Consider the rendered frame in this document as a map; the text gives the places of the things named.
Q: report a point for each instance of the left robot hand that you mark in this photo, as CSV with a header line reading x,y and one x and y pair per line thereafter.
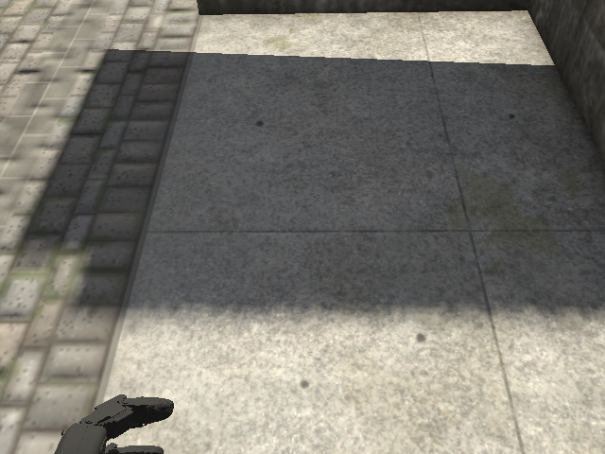
x,y
111,419

